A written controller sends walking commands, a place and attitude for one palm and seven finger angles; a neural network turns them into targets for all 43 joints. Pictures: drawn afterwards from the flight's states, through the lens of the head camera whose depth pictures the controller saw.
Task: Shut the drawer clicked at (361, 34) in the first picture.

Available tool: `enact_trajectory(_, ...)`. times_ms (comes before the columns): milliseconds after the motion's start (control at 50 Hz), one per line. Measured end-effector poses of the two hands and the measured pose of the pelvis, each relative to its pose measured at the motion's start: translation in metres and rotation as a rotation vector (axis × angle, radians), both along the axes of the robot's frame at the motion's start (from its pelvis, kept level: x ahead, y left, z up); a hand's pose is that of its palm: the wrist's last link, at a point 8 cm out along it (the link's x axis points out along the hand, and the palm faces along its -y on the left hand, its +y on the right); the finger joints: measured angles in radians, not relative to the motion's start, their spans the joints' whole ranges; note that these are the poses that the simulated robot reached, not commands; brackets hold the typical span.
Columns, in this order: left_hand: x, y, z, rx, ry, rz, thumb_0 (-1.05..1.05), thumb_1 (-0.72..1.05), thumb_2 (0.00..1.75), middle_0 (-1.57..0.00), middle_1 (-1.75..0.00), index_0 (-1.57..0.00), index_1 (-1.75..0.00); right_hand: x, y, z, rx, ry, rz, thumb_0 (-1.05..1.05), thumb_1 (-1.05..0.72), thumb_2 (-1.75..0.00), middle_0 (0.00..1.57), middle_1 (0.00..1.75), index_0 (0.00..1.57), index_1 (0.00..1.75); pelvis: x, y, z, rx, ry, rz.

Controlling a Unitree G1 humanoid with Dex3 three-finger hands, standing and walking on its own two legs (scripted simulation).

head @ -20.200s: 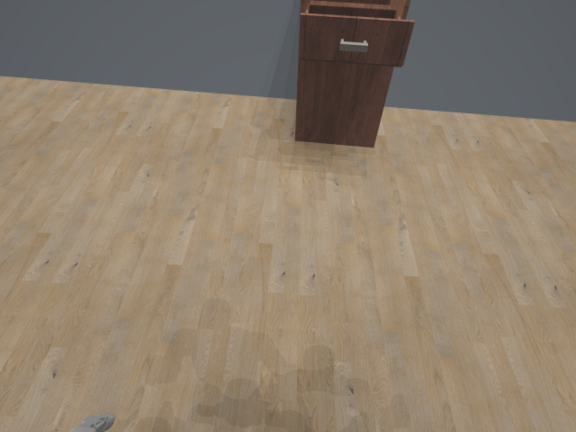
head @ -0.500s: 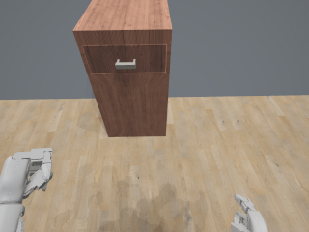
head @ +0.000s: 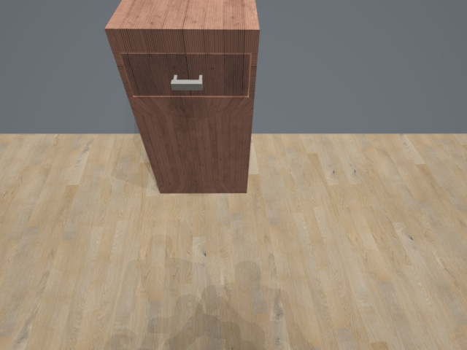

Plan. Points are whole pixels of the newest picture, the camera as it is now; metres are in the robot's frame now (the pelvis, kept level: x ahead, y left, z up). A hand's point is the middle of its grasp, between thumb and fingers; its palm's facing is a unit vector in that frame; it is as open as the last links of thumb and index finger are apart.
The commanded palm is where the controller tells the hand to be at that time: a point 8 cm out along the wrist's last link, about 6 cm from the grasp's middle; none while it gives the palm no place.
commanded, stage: let the arm hang, fingers relaxed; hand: left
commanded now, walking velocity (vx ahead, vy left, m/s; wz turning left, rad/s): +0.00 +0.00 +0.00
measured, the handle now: (187, 81) +0.91 +0.21 -0.07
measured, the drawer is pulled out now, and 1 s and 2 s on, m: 0.00 0.00 0.00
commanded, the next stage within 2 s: look to check the result in 0.54 s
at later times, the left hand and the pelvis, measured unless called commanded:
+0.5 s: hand out of the picture +0.08 +0.20 -0.16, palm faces -0.02 -0.97 -0.26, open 7.3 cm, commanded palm none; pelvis +0.01 +0.00 +0.00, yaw -1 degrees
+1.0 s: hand out of the picture +0.09 +0.23 -0.15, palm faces -0.03 -0.94 -0.33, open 7.4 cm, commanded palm none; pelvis +0.02 -0.01 +0.01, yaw -1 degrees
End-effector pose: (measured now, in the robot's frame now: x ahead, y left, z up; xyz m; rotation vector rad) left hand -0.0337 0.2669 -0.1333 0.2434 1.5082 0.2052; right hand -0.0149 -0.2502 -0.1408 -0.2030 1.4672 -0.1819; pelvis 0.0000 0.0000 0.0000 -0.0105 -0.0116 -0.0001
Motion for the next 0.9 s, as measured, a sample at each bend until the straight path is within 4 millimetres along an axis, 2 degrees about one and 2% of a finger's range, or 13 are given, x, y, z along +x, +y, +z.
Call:
enact_trajectory(80,0.011,0.001,0.002,0.011,-0.028,-0.008,0.00,0.90,0.90,-0.45,-0.58,-0.45,-0.58,0.002,0.008,-0.005,0.024,-0.016,-0.011,0.00,-0.91,-0.90,0.20,0.30,0.20,0.30,0.000,0.001,0.000,0.003,-0.008,-0.004)
enact_trajectory(180,0.041,-0.005,0.002,0.005,-0.110,-0.030,0.00,0.90,0.90,-0.31,-0.42,-0.31,-0.42,0.016,0.013,-0.008,0.042,-0.066,-0.013,0.00,-0.91,-0.90,0.20,0.30,0.20,0.30,0.000,0.001,0.001,0.007,-0.013,-0.007)
enact_trajectory(320,0.083,-0.017,0.003,-0.022,-0.220,-0.063,0.00,0.90,0.90,-0.23,-0.33,-0.23,-0.33,0.037,0.009,-0.006,0.037,-0.135,-0.009,0.00,-0.91,-0.90,0.20,0.30,0.20,0.30,0.002,0.000,0.001,0.010,-0.013,-0.010)
enact_trajectory(420,0.100,-0.022,0.004,-0.033,-0.257,-0.075,0.00,0.90,0.90,-0.21,-0.31,-0.21,-0.31,0.046,0.001,-0.002,0.018,-0.156,-0.007,0.00,-0.91,-0.90,0.20,0.30,0.20,0.30,0.005,-0.002,0.002,0.011,-0.011,-0.011)
enact_trajectory(540,0.105,-0.020,0.005,-0.026,-0.253,-0.079,0.00,0.90,0.90,-0.21,-0.30,-0.21,-0.30,0.052,-0.012,0.003,-0.011,-0.157,-0.005,0.00,-0.91,-0.90,0.20,0.30,0.20,0.30,0.008,-0.005,0.003,0.010,-0.011,-0.013)
enact_trajectory(720,0.101,-0.006,0.009,0.011,-0.212,-0.074,0.00,0.90,0.90,-0.20,-0.30,-0.21,-0.30,0.060,-0.030,0.007,-0.043,-0.143,0.008,0.00,-0.91,-0.90,0.20,0.30,0.20,0.30,0.014,-0.008,0.004,0.010,-0.007,-0.013)
enact_trajectory(900,0.106,0.002,0.013,0.040,-0.204,-0.078,0.00,0.90,0.90,-0.20,-0.30,-0.20,-0.30,0.078,-0.041,0.011,-0.057,-0.162,0.023,0.00,-0.91,-0.90,0.20,0.30,0.20,0.30,0.020,-0.011,0.005,0.011,-0.005,-0.015)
